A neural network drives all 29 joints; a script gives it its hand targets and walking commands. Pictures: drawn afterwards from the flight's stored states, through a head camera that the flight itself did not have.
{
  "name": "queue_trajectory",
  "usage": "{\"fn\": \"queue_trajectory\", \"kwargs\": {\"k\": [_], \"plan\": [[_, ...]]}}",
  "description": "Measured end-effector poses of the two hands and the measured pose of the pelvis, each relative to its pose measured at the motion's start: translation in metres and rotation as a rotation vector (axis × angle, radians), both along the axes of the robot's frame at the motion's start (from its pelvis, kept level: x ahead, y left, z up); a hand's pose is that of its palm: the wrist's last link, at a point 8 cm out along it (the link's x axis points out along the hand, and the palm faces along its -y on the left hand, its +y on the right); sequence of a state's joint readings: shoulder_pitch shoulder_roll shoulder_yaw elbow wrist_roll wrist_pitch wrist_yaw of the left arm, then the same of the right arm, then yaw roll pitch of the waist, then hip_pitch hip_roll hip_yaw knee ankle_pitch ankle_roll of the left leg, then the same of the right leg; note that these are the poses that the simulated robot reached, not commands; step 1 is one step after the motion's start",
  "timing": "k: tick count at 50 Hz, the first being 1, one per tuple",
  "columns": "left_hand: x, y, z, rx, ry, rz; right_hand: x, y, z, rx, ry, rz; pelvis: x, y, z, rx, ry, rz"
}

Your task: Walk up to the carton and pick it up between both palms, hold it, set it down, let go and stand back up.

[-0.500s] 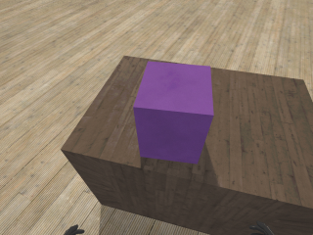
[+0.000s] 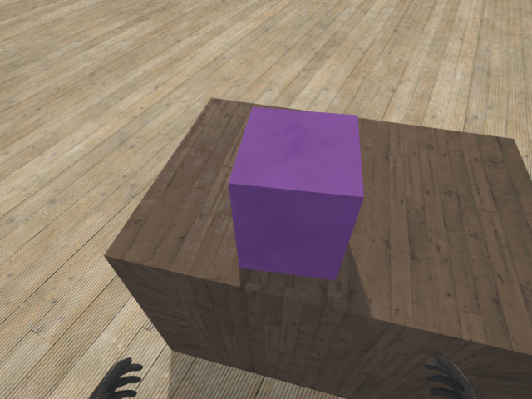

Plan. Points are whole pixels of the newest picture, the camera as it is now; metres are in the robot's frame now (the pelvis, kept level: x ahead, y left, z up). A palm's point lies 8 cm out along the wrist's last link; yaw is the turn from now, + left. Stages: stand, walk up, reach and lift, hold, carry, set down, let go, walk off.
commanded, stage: stand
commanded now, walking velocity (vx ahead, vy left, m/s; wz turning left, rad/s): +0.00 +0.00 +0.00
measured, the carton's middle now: (295, 195) +0.48 -0.03 +0.01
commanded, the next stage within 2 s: none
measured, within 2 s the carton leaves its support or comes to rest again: neither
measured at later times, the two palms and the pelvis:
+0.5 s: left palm out of the picture +0.08 +0.27 -0.09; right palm out of the picture +0.12 -0.26 -0.08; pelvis +0.00 +0.00 +0.00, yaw +0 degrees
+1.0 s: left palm out of the picture +0.09 +0.26 -0.10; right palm out of the picture +0.10 -0.27 -0.09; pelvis +0.00 +0.00 +0.00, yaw -1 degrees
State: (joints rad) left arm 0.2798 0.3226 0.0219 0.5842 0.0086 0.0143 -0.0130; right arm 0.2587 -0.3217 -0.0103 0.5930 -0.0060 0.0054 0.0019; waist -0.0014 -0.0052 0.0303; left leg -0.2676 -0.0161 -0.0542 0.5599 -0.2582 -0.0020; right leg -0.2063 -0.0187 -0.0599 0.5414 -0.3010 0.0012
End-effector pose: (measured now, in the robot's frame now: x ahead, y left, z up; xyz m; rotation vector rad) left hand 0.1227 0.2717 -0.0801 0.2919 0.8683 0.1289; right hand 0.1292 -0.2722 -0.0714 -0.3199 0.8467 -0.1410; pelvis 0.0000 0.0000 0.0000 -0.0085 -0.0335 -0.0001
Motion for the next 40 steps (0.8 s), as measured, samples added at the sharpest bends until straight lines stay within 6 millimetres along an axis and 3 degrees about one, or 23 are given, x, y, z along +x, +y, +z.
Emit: {"fn": "queue_trajectory", "kwargs": {"k": [8,15,25,40], "plan": [[-0.002,0.001,-0.002,-0.014,-0.008,-0.003,0.001,0.006,0.005,-0.004,-0.02,0.014,-0.005,0.003,0.0,0.0,-0.004,0.002],[-0.019,0.003,-0.006,-0.015,0.03,0.011,0.003,0.01,0.005,0.007,-0.027,0.025,-0.008,0.003,0.001,0.0,-0.002,0.002],[-0.045,-0.002,-0.014,-0.02,0.111,0.041,-0.009,0.015,-0.011,0.044,0.031,0.005,-0.003,0.002,0.002,0.002,0.01,-0.004],[-0.04,-0.008,-0.016,-0.017,0.126,0.032,-0.026,0.008,-0.02,0.049,0.092,-0.04,0.001,-0.001,0.002,0.005,0.01,-0.015]]}}
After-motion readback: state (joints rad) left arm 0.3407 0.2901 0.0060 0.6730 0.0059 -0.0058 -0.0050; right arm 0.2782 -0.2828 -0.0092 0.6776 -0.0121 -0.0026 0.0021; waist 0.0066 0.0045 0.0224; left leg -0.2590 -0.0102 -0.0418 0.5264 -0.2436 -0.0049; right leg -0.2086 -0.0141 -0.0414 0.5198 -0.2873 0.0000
